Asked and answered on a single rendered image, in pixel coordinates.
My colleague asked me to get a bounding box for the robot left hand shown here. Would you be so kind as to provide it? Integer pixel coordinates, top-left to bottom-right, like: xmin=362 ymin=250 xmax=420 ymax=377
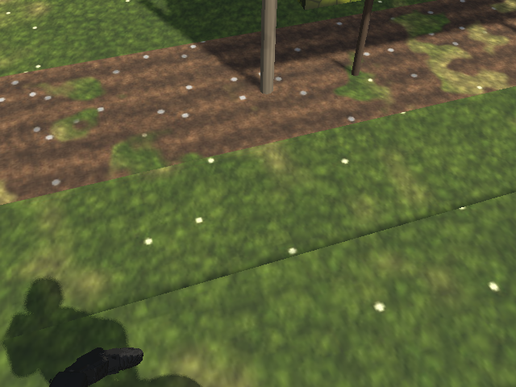
xmin=49 ymin=347 xmax=144 ymax=387

